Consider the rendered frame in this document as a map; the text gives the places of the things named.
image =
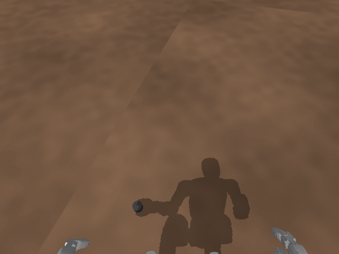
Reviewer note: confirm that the right robot hand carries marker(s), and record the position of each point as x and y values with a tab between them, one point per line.
289	242

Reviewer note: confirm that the left robot hand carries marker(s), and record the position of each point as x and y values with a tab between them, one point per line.
73	245

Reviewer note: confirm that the tin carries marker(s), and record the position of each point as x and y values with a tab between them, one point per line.
137	206

